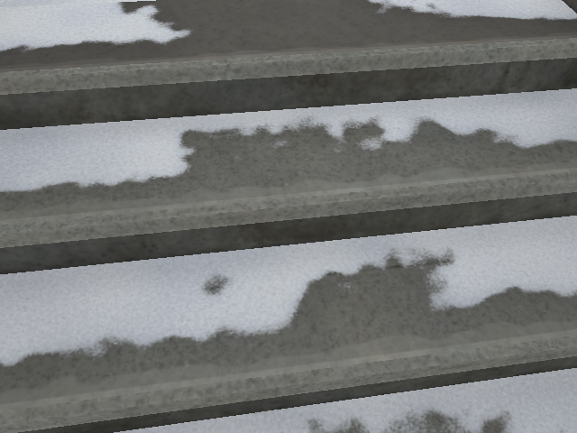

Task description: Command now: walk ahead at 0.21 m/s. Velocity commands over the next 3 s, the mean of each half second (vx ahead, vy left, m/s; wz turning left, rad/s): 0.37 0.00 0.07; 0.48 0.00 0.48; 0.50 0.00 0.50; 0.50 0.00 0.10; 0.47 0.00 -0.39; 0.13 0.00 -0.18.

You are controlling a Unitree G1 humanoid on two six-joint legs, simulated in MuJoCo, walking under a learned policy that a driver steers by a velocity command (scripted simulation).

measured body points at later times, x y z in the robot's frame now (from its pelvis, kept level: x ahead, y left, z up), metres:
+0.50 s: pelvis +0.21 -0.11 +0.01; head +0.25 -0.11 +0.46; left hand +0.47 +0.06 -0.05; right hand +0.12 -0.32 -0.13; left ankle -0.02 +0.09 -0.67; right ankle +0.35 -0.21 -0.59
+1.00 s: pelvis +0.49 -0.12 +0.16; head +0.54 -0.13 +0.61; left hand +0.35 +0.06 +0.03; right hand +0.78 -0.20 +0.07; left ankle +0.63 -0.04 -0.42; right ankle +0.35 -0.22 -0.58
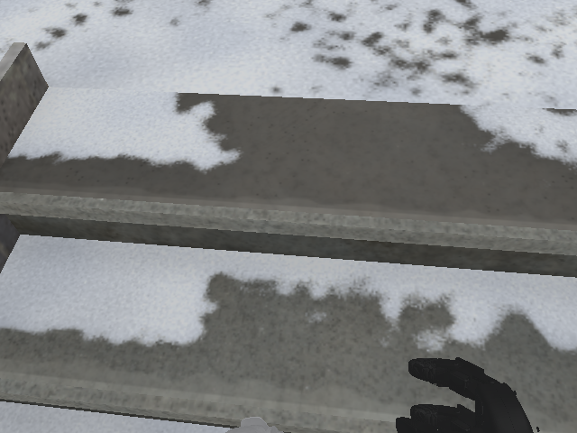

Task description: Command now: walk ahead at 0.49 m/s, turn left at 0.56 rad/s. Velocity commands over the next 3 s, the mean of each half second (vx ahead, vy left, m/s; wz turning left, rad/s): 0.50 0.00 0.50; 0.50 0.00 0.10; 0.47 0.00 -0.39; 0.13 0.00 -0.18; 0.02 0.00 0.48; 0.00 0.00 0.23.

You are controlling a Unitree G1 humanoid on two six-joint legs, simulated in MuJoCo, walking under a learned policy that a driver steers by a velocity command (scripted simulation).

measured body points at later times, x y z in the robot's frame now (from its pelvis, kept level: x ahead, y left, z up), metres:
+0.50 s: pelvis +0.33 +0.00 +0.16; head +0.37 +0.03 +0.61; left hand +0.58 +0.17 +0.12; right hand +0.31 -0.25 +0.04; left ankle +0.16 +0.02 -0.58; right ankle +0.51 -0.05 -0.42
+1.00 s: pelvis +0.63 +0.07 +0.29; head +0.69 +0.08 +0.74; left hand +0.44 +0.22 +0.17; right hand +0.95 +0.06 +0.25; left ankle +0.78 +0.21 -0.25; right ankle +0.50 -0.05 -0.45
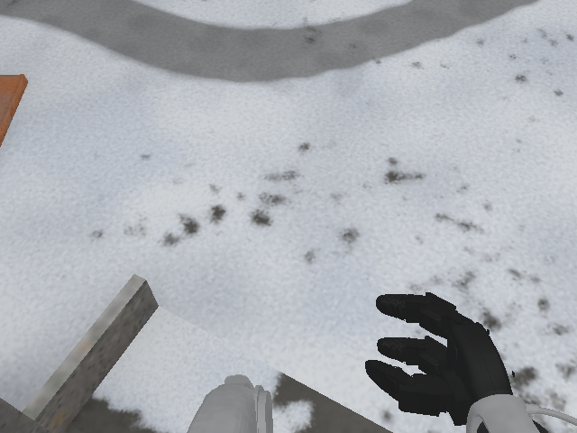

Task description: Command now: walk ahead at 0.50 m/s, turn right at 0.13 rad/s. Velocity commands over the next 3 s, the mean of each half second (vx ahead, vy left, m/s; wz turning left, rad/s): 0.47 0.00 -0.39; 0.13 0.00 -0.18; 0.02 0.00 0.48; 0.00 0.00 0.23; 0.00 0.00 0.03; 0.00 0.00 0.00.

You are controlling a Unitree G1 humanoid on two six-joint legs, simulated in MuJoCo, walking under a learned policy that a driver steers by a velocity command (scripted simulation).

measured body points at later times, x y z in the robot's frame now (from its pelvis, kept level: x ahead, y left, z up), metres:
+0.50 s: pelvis +0.30 +0.00 +0.15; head +0.32 +0.00 +0.60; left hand +0.52 +0.17 +0.04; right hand +0.27 -0.25 +0.02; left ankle +0.21 +0.09 -0.59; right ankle +0.44 -0.14 -0.54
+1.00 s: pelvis +0.43 -0.05 +0.15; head +0.43 -0.07 +0.60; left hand +0.61 +0.14 +0.04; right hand +0.42 -0.31 +0.01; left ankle +0.51 +0.09 -0.54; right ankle +0.45 -0.10 -0.59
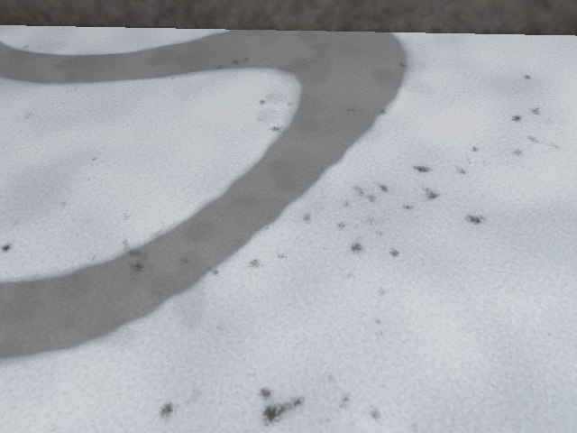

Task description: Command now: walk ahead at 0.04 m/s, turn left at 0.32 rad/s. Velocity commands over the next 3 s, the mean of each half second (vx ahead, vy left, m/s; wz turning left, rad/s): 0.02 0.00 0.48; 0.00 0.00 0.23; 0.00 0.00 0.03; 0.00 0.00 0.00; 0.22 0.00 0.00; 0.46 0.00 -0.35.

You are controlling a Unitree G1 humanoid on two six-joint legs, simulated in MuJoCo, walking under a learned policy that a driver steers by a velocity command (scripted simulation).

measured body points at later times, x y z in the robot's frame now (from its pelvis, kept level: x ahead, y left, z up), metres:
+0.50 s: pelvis +0.00 +0.05 +0.00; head +0.02 +0.08 +0.45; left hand +0.05 +0.34 -0.12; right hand +0.18 -0.19 -0.10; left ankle -0.01 +0.13 -0.74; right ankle +0.04 -0.09 -0.67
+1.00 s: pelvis +0.01 +0.01 -0.01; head +0.01 +0.00 +0.44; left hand +0.04 +0.27 -0.11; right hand +0.19 -0.18 -0.13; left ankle -0.05 +0.12 -0.75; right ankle +0.05 -0.07 -0.74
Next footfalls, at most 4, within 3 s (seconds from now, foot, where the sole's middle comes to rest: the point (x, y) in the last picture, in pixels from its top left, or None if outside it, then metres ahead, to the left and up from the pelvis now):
0.24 left None -0.01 0.13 -0.78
0.74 right None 0.09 -0.05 -0.78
2.86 right None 0.43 0.12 -0.78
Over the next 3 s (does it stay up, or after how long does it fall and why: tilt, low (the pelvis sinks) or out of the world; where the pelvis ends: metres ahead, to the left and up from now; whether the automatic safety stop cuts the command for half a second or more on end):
stays up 0.36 0.13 -0.01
